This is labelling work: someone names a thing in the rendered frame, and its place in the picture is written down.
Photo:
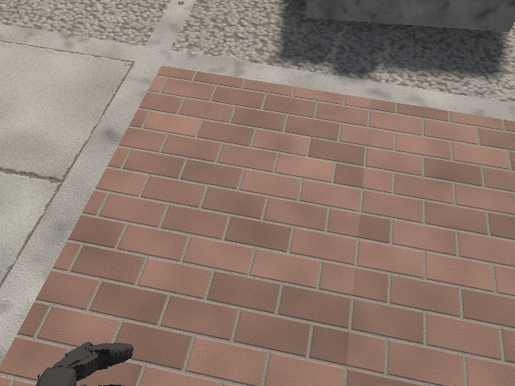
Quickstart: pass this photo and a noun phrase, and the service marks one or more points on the robot left hand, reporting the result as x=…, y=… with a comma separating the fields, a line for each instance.
x=84, y=361

